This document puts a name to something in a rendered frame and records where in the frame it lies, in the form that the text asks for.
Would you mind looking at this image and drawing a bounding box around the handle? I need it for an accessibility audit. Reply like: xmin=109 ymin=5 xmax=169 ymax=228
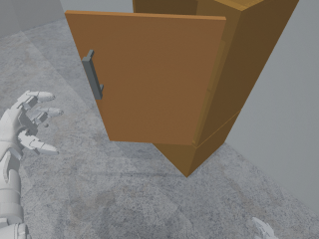
xmin=82 ymin=49 xmax=104 ymax=100

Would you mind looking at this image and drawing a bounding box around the cupboard door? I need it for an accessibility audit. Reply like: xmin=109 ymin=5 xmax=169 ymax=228
xmin=64 ymin=10 xmax=226 ymax=145

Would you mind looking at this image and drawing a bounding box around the robot left hand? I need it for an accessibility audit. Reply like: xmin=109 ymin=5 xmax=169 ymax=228
xmin=0 ymin=91 xmax=64 ymax=155

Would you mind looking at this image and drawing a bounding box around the robot right hand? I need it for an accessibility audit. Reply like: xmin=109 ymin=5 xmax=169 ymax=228
xmin=251 ymin=217 xmax=279 ymax=239

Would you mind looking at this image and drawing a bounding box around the robot left upper arm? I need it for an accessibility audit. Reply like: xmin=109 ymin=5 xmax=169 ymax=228
xmin=0 ymin=223 xmax=32 ymax=239

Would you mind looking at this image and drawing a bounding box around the left robot forearm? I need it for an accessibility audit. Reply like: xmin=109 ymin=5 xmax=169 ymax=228
xmin=0 ymin=140 xmax=24 ymax=229

